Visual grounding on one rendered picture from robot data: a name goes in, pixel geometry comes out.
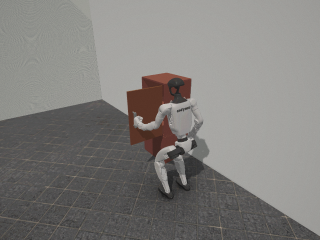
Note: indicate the left robot shin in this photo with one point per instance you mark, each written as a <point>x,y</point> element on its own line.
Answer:
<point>162,175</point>

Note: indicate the left robot hand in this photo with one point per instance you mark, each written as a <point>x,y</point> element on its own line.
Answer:
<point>137,119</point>

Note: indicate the robot left forearm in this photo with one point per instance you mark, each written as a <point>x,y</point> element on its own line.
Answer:
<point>146,127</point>

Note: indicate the left robot upper arm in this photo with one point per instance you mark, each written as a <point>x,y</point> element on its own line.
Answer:
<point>163,110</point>

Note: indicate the cupboard door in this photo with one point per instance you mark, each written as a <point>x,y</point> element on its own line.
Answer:
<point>145,103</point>

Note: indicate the left robot foot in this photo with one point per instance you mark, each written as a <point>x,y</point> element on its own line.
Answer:
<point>169,195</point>

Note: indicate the right robot hand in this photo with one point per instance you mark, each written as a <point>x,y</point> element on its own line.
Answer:
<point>191,135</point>

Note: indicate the robot right forearm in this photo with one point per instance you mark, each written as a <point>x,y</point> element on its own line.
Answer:
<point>196,128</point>

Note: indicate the handle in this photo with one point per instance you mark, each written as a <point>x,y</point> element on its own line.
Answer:
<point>134,115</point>

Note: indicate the right robot upper arm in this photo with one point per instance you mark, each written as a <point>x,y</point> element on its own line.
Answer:
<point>196,112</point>

